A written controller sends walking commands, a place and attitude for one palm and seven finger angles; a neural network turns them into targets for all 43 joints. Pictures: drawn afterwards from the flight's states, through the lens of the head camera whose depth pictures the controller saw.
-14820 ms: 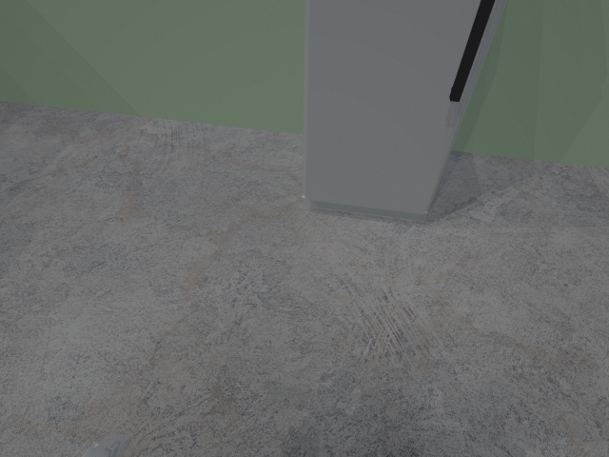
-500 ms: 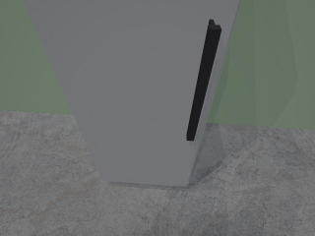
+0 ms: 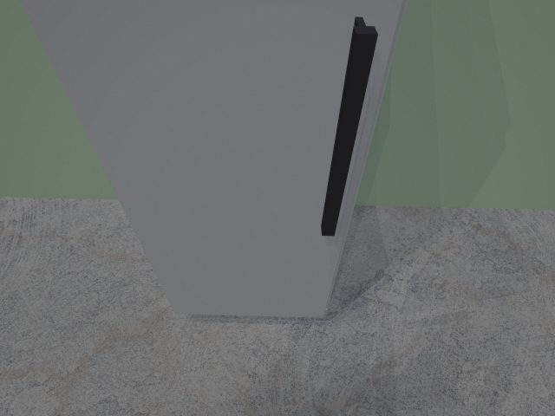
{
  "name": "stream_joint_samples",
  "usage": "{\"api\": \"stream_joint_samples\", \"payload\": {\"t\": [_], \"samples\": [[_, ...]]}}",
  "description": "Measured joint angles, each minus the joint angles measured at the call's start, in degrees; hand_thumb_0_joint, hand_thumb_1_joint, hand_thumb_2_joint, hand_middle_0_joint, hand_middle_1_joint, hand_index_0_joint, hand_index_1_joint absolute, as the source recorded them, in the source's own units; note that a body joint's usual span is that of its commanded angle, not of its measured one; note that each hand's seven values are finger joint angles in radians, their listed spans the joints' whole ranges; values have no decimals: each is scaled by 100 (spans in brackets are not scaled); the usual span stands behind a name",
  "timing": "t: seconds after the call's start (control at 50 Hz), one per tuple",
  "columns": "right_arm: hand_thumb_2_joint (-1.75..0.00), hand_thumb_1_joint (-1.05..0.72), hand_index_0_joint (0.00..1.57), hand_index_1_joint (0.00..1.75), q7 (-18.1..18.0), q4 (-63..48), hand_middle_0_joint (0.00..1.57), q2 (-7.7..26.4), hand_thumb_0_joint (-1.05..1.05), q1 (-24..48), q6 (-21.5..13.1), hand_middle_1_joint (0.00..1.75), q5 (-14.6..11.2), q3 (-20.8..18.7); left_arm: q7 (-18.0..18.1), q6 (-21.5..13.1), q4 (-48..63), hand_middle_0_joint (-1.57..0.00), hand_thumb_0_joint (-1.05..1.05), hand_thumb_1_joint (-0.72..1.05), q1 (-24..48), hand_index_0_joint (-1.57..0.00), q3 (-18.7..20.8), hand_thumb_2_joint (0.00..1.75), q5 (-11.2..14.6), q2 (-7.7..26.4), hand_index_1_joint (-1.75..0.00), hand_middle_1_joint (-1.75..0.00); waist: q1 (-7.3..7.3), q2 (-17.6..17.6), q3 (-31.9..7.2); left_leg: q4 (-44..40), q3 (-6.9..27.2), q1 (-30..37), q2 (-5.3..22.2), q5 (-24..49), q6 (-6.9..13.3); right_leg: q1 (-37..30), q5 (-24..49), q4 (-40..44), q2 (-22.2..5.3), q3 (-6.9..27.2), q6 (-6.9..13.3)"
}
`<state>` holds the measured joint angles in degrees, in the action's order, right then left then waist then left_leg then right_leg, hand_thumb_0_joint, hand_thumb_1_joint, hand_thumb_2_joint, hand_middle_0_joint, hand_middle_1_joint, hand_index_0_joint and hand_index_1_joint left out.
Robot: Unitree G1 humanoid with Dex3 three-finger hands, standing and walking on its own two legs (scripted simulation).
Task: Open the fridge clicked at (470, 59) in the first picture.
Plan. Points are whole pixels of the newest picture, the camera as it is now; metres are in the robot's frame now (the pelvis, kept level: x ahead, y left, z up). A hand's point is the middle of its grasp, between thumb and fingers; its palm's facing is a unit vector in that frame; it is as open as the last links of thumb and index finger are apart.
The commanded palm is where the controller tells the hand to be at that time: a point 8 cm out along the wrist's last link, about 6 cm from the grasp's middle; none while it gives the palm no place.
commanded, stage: look again from close up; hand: right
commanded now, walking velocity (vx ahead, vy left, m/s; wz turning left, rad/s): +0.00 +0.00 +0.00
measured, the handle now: (340, 148) +0.54 -0.07 +0.10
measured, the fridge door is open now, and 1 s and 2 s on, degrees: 0 0 0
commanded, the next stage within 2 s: raise the hand to about handle height in 1.14 s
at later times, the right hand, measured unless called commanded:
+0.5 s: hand out of the picture +0.05 -0.19 -0.18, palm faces -0.01 +0.98 -0.19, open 7.4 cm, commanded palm none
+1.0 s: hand out of the picture +0.04 -0.20 -0.18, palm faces -0.02 +0.98 -0.19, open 7.4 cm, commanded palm none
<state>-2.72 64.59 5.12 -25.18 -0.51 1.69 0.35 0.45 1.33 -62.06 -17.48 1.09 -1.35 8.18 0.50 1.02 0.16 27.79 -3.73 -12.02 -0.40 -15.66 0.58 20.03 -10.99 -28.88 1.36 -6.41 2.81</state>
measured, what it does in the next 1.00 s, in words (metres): stands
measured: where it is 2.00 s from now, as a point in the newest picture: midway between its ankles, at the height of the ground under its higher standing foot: outside the picture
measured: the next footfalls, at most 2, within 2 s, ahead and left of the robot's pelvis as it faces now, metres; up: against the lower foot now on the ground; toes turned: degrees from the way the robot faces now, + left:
none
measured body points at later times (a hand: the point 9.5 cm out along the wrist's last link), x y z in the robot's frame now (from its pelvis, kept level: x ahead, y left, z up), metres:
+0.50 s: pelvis +0.03 -0.01 +0.00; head +0.04 -0.02 +0.45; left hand +0.05 +0.23 -0.15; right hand +0.05 -0.24 -0.16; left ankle -0.01 +0.12 -0.73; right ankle +0.08 -0.05 -0.73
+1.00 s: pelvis +0.04 -0.02 +0.00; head +0.04 -0.03 +0.45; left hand +0.07 +0.23 -0.14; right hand +0.04 -0.25 -0.16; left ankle -0.01 +0.12 -0.73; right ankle +0.08 -0.05 -0.73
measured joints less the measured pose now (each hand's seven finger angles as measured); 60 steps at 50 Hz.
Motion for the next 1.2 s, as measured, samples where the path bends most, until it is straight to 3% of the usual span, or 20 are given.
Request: {"api": "stream_joint_samples", "payload": {"t": [0.02, 0.08, 0.14, 0.26, 0.48, 1.2], "samples": [[-90, -90, 20, 30, 9, -35, 20, 0, 0, 26, -27, 30, -18, 13, -8, -30, 62, -20, 1, 93, -23, -20, 3, 90, -2, 44, -30, -30, 32, 55, 16, 79, -46, -10, -27, -40, -4, 53, 63, -126, -30, 42, 12], [-90, -90, 20, 30, 26, -103, 20, 35, 0, 147, -60, 30, -53, 16, 6, -101, 152, -20, 1, 92, -108, -20, -15, 90, 2, 104, -30, -30, 68, 99, -21, 328, -58, -2, -6, -233, -17, 45, 8, -345, -7, 46, 301], [-90, -90, 20, 30, 22, -238, 20, 92, 0, 290, -32, 30, -36, -12, 11, -109, 190, -20, 1, 92, -164, -20, -45, 90, 0, 91, -30, -30, 63, 69, -151, 430, 4, 2, 67, -346, -3, -30, -96, -321, 64, -16, 377], [-90, -91, 19, 30, 18, -517, 20, 230, 0, 561, -67, 30, -15, -46, 29, -114, 146, -20, 1, 93, -82, -20, -65, 90, 5, 118, -30, -30, -15, 32, -226, 285, 104, 59, 155, -304, -75, -192, 3, 1, 159, -110, 392], [-90, -91, 19, 30, 54, -537, 20, 513, 0, 733, -45, 30, -58, -39, 17, -287, 117, -20, 1, 92, 193, -20, -113, 90, 32, 181, -30, -30, -1, -185, 1, -63, 173, 279, 132, -188, -127, -413, 57, 290, 154, -161, 378], [-90, -90, 20, 30, 106, -262, 20, 682, 0, 803, 45, 30, -30, 0, 15, -253, -143, -20, 0, 91, 474, -20, -100, 90, 60, 316, -30, -30, -65, -272, 87, -362, 239, 502, 232, -70, -206, -731, 234, 762, 281, -218, 434]]}}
